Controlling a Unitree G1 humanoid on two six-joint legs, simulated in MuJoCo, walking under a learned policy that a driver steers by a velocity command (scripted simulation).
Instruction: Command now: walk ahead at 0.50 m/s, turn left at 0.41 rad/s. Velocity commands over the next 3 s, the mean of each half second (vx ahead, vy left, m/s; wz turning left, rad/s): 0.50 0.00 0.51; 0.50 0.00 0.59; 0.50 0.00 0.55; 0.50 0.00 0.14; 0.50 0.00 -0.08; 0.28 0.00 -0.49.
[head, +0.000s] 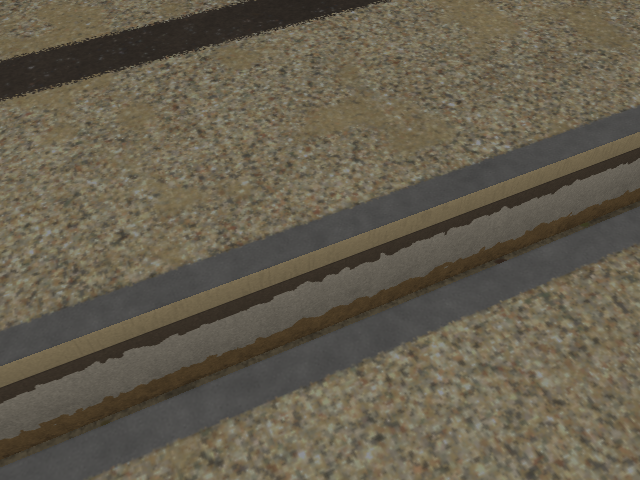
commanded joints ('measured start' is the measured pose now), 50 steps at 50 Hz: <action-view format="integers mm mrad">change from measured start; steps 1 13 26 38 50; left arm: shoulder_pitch -16 -108 -295 -60 -106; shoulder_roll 158 156 88 132 182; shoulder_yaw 39 10 -13 33 40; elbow -39 -136 -169 -103 9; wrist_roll -10 -49 -11 5 22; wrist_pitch -7 -45 -12 -6 0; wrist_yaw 13 9 -9 -13 20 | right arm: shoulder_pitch -118 212 194 175 51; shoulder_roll -21 -168 -139 -137 -54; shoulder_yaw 6 -65 -55 -46 -41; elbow -97 -124 -160 -193 -248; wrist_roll -3 -4 -4 0 -16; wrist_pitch -16 -4 45 30 32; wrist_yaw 21 6 -53 -47 -1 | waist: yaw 17 -163 -119 -9 -29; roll -77 -4 49 -131 -137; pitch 86 -225 -36 20 1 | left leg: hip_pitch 10 957 431 -42 214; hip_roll -2 182 -14 -76 -13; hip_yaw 42 -518 -242 -132 72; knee -106 -453 -453 487 46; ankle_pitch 65 -203 -150 -414 -26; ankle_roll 21 369 231 31 16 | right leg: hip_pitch -51 -833 -490 -76 -196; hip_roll -294 -82 -54 -348 -252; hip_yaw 34 256 213 593 23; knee -85 1180 400 49 10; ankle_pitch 334 -240 293 -99 568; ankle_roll -114 46 104 -126 -108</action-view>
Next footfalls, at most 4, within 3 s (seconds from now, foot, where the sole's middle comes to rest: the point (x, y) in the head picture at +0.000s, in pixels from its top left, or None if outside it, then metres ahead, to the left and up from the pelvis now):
0.18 left None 0.28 0.13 -0.78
0.64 right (361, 447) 0.57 -0.01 -0.78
1.12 left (216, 429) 0.60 0.31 -0.78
1.76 right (174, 233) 1.15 0.52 -0.78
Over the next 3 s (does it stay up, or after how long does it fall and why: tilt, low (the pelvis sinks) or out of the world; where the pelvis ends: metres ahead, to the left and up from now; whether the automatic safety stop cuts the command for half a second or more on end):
stays up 1.36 0.88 -0.02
